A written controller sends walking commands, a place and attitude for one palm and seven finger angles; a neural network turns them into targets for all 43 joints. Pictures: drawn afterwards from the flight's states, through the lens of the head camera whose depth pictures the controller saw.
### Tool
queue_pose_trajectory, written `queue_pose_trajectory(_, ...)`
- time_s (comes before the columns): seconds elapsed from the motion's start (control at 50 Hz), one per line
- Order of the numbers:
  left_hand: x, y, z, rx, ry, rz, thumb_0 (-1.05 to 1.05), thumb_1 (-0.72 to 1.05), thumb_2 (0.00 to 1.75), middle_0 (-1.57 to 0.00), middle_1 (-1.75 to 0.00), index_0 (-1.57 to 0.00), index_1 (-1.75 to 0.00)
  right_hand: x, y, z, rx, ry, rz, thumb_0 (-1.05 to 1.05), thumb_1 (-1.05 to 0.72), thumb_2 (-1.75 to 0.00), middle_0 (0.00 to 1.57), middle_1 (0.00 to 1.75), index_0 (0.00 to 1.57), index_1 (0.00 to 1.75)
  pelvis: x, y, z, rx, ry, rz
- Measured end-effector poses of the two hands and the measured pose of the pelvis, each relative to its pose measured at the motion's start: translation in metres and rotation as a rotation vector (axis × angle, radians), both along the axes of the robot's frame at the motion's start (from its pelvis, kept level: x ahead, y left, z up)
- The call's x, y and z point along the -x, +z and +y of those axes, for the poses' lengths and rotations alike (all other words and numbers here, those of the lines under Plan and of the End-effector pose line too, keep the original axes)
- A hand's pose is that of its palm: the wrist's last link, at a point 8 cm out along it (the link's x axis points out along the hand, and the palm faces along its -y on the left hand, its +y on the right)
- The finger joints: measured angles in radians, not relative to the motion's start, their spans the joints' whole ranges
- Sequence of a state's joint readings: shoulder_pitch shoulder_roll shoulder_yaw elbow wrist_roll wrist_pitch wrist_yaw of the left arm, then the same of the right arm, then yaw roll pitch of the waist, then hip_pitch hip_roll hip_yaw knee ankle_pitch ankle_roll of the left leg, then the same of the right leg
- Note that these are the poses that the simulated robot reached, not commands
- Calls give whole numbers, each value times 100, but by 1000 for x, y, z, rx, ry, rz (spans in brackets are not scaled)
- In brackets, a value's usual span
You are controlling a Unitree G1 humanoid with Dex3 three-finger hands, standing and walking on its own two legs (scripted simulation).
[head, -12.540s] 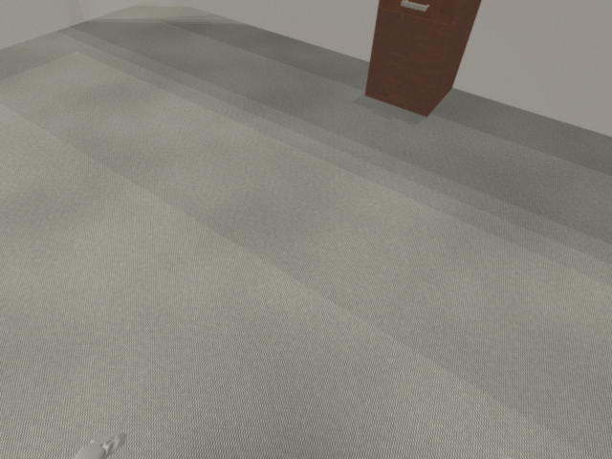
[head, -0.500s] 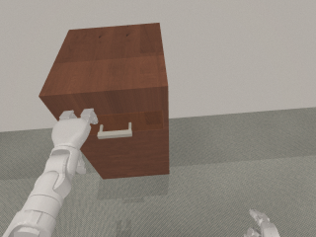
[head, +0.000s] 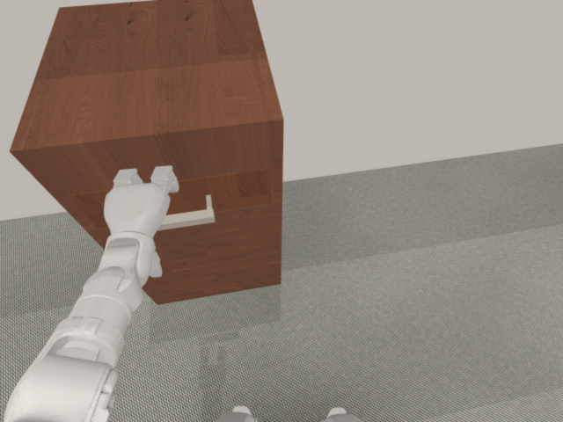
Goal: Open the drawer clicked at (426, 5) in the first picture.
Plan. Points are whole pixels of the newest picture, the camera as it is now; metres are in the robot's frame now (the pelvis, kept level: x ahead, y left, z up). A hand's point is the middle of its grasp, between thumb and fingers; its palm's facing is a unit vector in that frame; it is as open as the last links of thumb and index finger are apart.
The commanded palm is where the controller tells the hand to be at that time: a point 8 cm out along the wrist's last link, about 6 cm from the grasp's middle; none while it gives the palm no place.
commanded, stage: move the hooked fingers above the handle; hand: left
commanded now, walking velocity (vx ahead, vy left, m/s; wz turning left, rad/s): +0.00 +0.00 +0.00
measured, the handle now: (180, 212) +0.51 +0.22 -0.13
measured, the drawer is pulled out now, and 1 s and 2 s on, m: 0.00 0.00 0.00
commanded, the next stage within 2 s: none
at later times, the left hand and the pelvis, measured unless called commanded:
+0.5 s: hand (175, 212) +0.47 +0.21 -0.07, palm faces +0.04 -0.04 -1.00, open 13.8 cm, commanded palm +0.46 +0.21 -0.02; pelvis -0.01 +0.00 -0.05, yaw -1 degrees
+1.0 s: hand (174, 212) +0.47 +0.21 -0.07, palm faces +0.01 +0.02 -1.00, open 13.8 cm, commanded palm +0.46 +0.22 -0.03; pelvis -0.05 -0.01 -0.07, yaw -1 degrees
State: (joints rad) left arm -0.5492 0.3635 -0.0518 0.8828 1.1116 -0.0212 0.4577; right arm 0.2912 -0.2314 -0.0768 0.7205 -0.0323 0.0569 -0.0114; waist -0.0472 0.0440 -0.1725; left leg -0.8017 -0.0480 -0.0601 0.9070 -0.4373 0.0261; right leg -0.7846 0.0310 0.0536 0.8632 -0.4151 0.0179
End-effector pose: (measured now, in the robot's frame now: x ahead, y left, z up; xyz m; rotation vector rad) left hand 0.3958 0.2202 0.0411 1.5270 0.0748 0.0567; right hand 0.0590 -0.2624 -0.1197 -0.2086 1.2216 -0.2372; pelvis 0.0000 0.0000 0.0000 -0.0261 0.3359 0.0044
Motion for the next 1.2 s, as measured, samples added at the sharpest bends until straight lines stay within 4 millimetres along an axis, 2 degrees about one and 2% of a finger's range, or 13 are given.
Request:
queue_pose_trajectory(0.06,-12,-5,-4,-6,9,-26,0,-49,30,-32,-120,-32,-120,10,-6,2,-8,-10,19,1,-91,-90,20,30,20,30,3,-6,2,3,-7,24)
queue_pose_trajectory(0.12,-21,-13,-1,-23,57,-25,0,-49,30,-32,-120,-32,-120,20,-12,4,-19,-23,43,0,-91,-90,20,30,20,30,5,-11,3,4,-17,45)
queue_pose_trajectory(0.28,-29,-39,13,-45,123,95,0,-48,30,-32,-120,-32,-120,49,-19,4,-18,-46,117,0,-91,-90,20,30,20,30,9,-19,2,8,-19,84)
queue_pose_trajectory(0.42,-49,-52,-9,-2,-2,38,-1,-49,30,-32,-120,-32,-120,67,-25,-8,33,-47,169,0,-91,-90,20,30,20,30,11,-35,-1,23,-4,138)
queue_pose_trajectory(0.5,-53,-57,-15,-8,22,-53,0,-48,30,-37,-126,-33,-120,74,-36,-13,33,-40,194,0,-91,-90,20,30,20,30,14,-46,-3,26,-5,163)
queue_pose_trajectory(0.62,-55,-56,-22,-63,75,-70,0,-48,30,-38,-127,-33,-129,75,-49,-12,-3,-36,177,0,-91,-90,20,30,20,30,27,-51,-7,19,-7,163)
queue_pose_trajectory(0.74,-57,-47,-28,-72,127,30,0,-48,30,-35,-123,-32,-128,76,-47,-10,-17,-49,115,0,-91,-90,20,30,20,30,37,-46,-12,6,-16,147)
queue_pose_trajectory(0.84,-57,-45,-24,-48,100,78,0,-49,30,-33,-121,-29,-123,85,-45,-14,7,-53,92,0,-91,-90,20,30,20,30,43,-49,-15,3,-23,144)
queue_pose_trajectory(1.06,-53,-56,-18,-59,25,-62,0,-49,30,-35,-129,-32,-122,104,-65,-26,46,-32,146,0,-91,-90,20,30,20,30,56,-75,-14,12,-12,186)
queue_pose_trajectory(1.2,-56,-54,-22,-57,78,-61,0,-49,30,-37,-129,-33,-130,102,-68,-19,29,-34,132,0,-91,-90,20,30,20,30,62,-74,-12,13,-8,186)
